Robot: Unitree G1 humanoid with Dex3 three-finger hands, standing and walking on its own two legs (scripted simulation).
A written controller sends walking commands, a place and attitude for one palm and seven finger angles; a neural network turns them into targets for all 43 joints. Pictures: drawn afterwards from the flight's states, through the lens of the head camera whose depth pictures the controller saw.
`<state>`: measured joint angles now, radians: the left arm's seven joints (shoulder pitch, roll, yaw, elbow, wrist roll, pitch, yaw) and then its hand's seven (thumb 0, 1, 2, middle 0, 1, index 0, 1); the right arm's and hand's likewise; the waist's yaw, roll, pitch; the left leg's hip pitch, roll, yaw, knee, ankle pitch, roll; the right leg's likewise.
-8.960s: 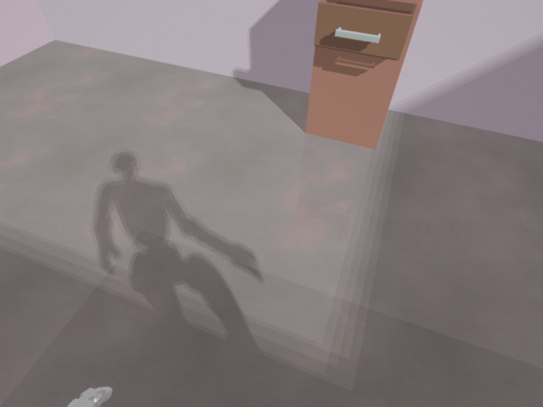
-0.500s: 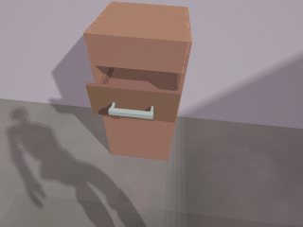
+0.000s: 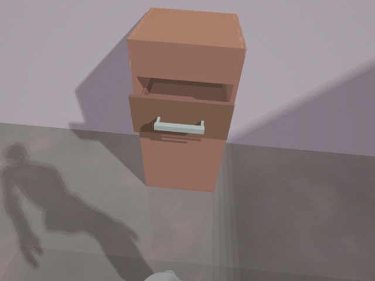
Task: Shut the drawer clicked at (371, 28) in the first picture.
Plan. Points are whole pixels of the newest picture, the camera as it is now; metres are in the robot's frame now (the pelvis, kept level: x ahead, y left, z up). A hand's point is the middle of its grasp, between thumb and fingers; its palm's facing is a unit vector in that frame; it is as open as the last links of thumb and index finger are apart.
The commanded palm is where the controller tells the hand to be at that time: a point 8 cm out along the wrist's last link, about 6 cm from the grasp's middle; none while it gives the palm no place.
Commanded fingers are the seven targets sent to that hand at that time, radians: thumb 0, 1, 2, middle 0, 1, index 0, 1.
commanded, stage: come to a stop and stand still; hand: left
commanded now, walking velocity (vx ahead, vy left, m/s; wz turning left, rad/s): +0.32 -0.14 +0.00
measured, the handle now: (179, 124) +0.68 +0.05 -0.08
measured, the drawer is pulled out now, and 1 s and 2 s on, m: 0.14 0.14 0.14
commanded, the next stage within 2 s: look again from close up in 1.12 s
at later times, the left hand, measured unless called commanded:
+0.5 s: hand out of the picture +0.04 +0.23 -0.16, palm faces -0.05 -0.99 -0.09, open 7.4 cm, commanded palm none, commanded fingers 0.00 0.90 0.90 -0.20 -0.30 -0.20 -0.30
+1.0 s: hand out of the picture +0.09 +0.16 -0.15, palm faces +0.03 -0.98 -0.19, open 7.2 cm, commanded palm none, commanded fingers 0.00 0.90 0.90 -0.20 -0.30 -0.20 -0.30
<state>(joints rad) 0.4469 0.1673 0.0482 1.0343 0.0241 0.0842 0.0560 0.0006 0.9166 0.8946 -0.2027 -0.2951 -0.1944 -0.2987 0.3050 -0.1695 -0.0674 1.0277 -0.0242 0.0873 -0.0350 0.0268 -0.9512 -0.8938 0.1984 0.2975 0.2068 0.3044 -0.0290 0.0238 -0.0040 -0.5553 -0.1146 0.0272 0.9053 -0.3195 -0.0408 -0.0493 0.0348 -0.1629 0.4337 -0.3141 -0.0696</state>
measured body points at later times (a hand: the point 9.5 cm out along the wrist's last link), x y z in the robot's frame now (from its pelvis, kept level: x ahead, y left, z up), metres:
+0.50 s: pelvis -0.03 +0.06 +0.02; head -0.04 +0.11 +0.47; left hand +0.04 +0.28 -0.15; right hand -0.13 -0.12 -0.12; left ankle -0.02 +0.13 -0.73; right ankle +0.01 -0.11 -0.59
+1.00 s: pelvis -0.01 +0.00 +0.01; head -0.01 -0.01 +0.46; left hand +0.09 +0.21 -0.13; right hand -0.04 -0.22 -0.16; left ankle -0.01 +0.11 -0.70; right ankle +0.02 -0.11 -0.73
